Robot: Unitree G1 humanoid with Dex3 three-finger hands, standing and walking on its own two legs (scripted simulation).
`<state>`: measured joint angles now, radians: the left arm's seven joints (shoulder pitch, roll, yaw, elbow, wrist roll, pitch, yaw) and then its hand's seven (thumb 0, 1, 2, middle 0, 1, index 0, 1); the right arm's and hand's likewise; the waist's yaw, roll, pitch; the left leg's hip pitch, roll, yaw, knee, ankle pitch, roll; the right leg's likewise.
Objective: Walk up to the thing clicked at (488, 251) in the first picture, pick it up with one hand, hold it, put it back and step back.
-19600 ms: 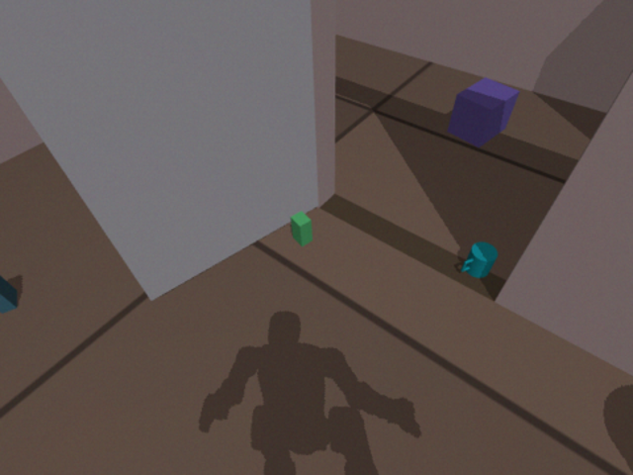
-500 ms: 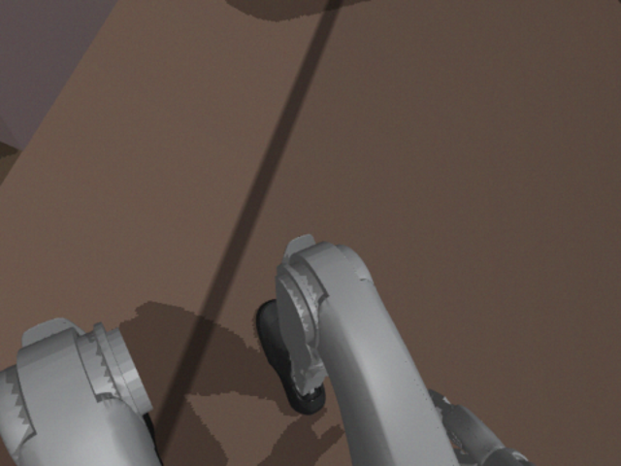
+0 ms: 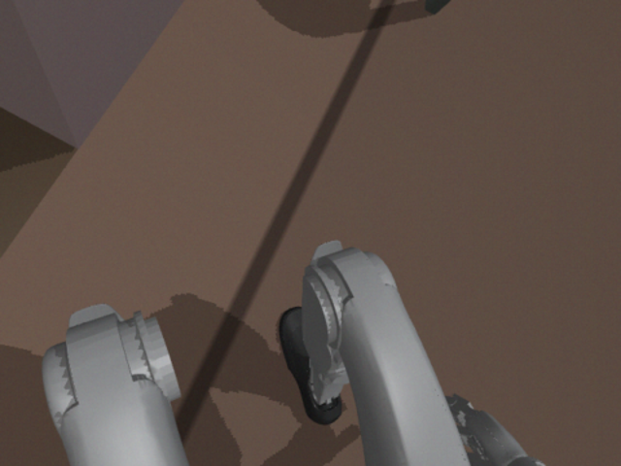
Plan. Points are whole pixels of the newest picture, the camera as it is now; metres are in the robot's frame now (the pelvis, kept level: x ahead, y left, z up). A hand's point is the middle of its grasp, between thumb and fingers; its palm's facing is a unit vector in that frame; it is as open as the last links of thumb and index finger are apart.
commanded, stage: settle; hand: left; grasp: from above
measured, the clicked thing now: out of the picture +0.46 +0.36 -0.26
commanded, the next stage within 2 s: lift in 0.46 s
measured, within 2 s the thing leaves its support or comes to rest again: neither
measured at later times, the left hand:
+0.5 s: hand out of the picture +0.46 +0.36 -0.13, palm faces -0.47 -0.13 -0.87, open 11.8 cm
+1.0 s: hand out of the picture +0.42 +0.37 -0.06, palm faces -0.49 -0.17 -0.85, open 11.7 cm
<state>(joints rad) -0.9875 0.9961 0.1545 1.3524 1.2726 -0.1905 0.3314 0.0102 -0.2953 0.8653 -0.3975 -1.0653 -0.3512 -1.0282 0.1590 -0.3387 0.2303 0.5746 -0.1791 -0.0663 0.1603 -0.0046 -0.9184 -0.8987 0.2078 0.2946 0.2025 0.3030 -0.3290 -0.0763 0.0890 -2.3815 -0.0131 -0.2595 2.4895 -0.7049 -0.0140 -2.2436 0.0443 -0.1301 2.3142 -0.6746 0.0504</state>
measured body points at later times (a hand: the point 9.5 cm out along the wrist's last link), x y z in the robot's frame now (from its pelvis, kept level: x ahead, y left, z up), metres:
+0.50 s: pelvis -0.01 +0.00 +0.03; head +0.25 +0.12 +0.38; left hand +0.48 +0.37 -0.08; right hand +0.09 -0.27 -0.05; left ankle +0.06 +0.13 -0.29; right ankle +0.11 -0.13 -0.28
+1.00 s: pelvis -0.01 +0.00 +0.08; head +0.22 +0.11 +0.45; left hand +0.44 +0.37 -0.01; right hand +0.08 -0.26 -0.02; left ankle +0.06 +0.13 -0.29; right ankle +0.11 -0.13 -0.28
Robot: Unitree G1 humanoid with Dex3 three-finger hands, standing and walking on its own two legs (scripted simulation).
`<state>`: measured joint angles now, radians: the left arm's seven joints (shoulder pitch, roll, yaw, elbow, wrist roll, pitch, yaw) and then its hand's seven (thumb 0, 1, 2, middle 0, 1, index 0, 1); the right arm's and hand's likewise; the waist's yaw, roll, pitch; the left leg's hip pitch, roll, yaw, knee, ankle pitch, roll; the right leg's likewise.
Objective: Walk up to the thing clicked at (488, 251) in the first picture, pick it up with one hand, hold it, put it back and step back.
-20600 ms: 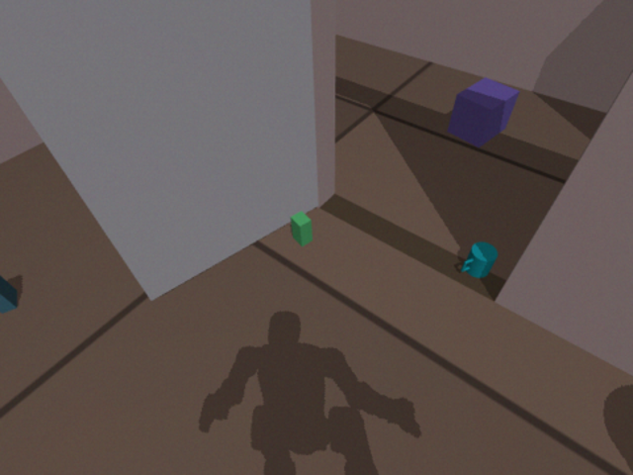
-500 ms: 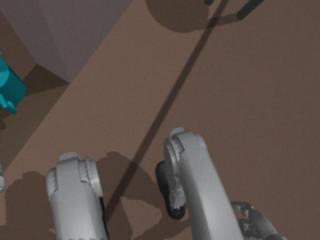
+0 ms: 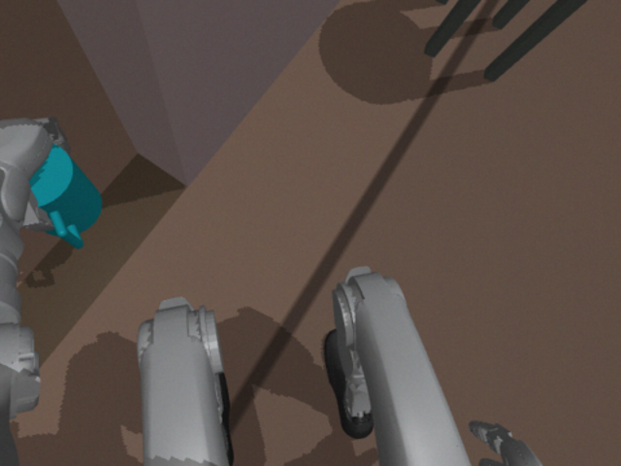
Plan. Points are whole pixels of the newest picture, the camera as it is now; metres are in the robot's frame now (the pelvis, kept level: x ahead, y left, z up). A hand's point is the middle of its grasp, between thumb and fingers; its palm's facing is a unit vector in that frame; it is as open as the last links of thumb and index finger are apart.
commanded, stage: lift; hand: left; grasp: from above
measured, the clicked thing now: (55, 202) +0.46 +0.30 -0.19
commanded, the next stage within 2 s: hold in 1.30 s
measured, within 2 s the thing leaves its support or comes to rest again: neither
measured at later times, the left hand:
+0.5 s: hand out of the picture +0.39 +0.29 +0.06, palm faces -0.47 -0.12 -0.88, open 11.7 cm
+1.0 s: hand out of the picture +0.34 +0.25 +0.20, palm faces -0.47 -0.12 -0.87, open 11.7 cm
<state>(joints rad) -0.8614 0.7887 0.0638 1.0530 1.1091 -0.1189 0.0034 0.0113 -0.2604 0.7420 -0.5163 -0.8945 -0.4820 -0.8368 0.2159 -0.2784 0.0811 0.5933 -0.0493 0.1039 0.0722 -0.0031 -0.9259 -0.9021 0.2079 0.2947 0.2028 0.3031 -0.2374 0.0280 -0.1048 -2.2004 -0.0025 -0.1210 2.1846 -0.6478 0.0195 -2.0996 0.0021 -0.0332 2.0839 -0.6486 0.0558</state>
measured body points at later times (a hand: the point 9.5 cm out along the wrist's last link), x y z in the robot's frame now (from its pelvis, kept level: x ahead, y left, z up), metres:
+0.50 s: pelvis +0.01 +0.00 +0.15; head +0.17 +0.04 +0.57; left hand +0.41 +0.29 +0.11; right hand +0.15 -0.26 +0.03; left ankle +0.08 +0.11 -0.36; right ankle +0.11 -0.15 -0.36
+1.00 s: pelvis +0.04 -0.02 +0.29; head +0.11 -0.01 +0.73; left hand +0.36 +0.25 +0.25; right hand +0.14 -0.28 +0.17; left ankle +0.08 +0.12 -0.36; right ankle +0.11 -0.15 -0.36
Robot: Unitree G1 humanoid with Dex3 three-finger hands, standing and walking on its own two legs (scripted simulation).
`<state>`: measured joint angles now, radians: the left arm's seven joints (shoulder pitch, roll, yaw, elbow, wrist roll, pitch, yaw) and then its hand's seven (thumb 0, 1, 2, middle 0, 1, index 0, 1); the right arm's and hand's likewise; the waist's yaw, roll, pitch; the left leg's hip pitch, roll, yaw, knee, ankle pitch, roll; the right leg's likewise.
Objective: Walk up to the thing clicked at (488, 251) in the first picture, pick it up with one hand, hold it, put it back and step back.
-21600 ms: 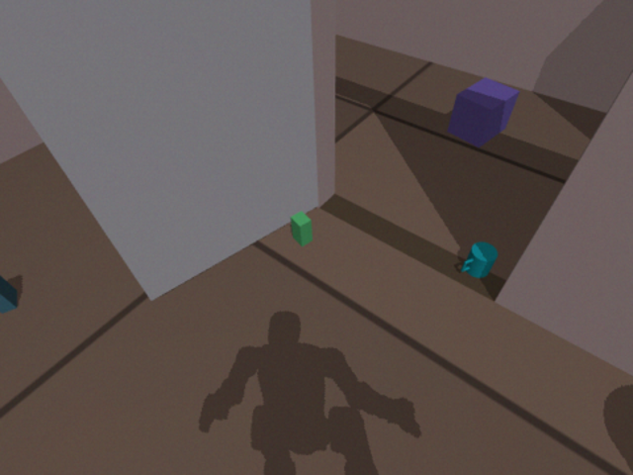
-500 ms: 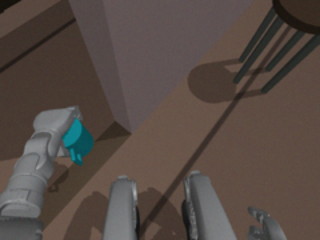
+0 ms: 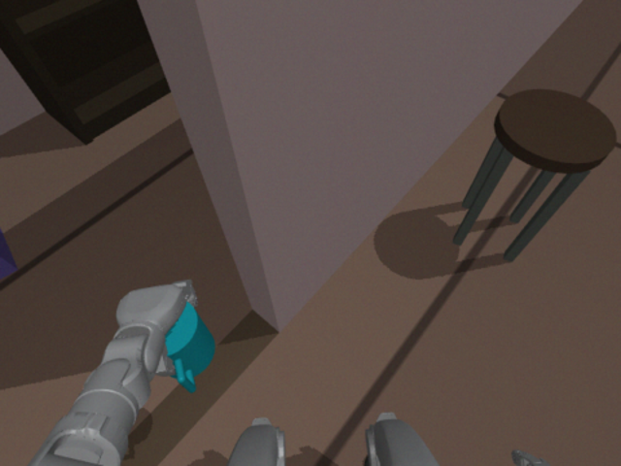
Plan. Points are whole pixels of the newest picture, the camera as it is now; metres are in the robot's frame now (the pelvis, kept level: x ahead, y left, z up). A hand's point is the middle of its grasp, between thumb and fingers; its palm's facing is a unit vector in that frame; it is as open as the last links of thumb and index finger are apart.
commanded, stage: lift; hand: left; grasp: from above
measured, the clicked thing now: (179, 349) +0.32 +0.22 -0.14
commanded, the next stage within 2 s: hold in 0.30 s
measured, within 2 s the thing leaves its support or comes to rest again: neither
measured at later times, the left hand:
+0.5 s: hand (148, 303) +0.35 +0.24 -0.03, palm faces -0.49 -0.08 -0.87, open 11.7 cm
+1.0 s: hand (142, 295) +0.35 +0.23 +0.00, palm faces -0.49 -0.06 -0.87, open 11.6 cm
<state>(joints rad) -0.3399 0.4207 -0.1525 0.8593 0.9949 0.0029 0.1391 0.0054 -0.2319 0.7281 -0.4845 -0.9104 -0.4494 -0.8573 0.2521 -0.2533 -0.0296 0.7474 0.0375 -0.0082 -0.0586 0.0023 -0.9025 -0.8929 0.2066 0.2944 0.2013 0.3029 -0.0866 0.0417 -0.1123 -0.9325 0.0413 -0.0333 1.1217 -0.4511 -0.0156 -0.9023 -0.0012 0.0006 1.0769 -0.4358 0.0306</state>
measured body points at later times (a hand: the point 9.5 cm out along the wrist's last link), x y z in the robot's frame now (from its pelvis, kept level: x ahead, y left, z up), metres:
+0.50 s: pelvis +0.05 +0.01 +0.06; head +0.09 +0.00 +0.50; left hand +0.37 +0.24 +0.02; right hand +0.13 -0.26 -0.07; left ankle +0.05 +0.13 -0.65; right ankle +0.05 -0.14 -0.65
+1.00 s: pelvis +0.05 +0.01 +0.07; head +0.08 +0.00 +0.52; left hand +0.37 +0.23 +0.05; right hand +0.15 -0.27 -0.05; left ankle +0.05 +0.13 -0.65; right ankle +0.05 -0.14 -0.65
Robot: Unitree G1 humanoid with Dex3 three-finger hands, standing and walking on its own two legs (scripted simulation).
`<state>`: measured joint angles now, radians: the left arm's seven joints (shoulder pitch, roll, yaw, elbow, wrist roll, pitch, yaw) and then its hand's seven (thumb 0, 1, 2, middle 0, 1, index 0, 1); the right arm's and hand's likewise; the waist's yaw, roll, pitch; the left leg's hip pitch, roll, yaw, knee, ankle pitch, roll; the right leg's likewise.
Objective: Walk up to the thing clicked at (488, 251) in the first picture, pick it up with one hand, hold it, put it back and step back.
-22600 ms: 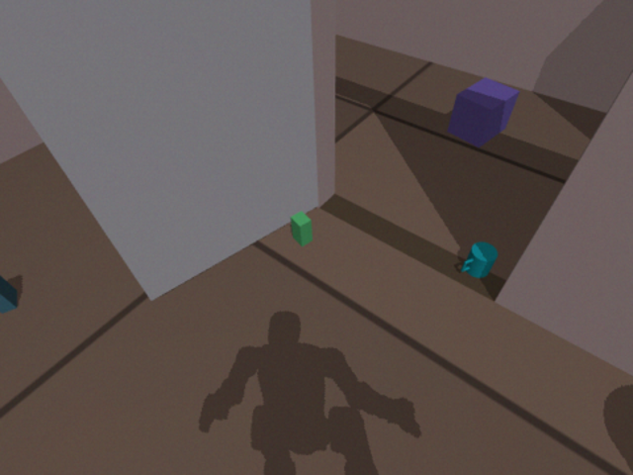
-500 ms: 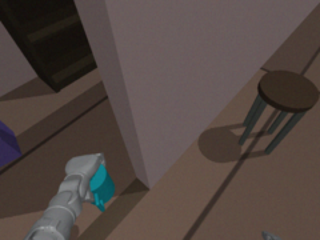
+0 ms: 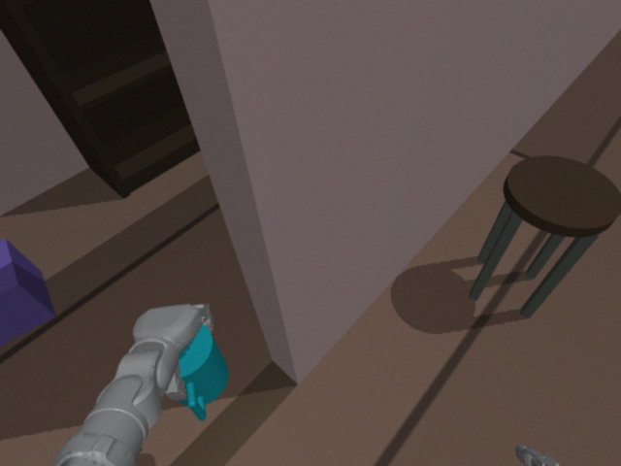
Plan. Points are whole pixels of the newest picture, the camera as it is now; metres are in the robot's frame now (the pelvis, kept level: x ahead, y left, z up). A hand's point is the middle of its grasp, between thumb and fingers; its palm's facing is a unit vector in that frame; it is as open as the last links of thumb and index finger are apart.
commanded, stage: hold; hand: left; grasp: from above
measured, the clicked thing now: (193, 374) +0.28 +0.22 -0.12
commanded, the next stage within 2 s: crouch in 1.30 s
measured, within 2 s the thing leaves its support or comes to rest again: neither
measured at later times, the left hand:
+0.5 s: hand (175, 377) +0.26 +0.22 -0.05, palm faces -0.47 -0.06 -0.88, open 11.6 cm
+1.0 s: hand (170, 373) +0.26 +0.22 -0.04, palm faces -0.48 -0.06 -0.87, open 11.6 cm
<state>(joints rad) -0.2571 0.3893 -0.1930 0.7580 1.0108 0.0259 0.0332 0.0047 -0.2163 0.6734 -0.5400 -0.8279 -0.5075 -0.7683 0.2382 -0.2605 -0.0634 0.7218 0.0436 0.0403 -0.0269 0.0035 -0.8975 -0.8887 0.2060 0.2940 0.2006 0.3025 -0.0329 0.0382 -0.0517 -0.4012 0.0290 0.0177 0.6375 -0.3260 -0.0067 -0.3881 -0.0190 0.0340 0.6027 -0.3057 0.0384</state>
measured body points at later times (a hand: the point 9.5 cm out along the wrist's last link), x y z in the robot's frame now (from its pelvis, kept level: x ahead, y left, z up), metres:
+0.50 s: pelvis -0.03 -0.01 +0.00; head -0.02 -0.02 +0.45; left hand +0.28 +0.22 +0.00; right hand +0.11 -0.27 -0.11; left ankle +0.00 +0.12 -0.73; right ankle +0.00 -0.15 -0.73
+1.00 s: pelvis -0.03 +0.00 +0.01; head -0.02 -0.02 +0.46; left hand +0.28 +0.22 +0.01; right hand +0.12 -0.26 -0.11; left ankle +0.00 +0.12 -0.73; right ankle +0.00 -0.15 -0.73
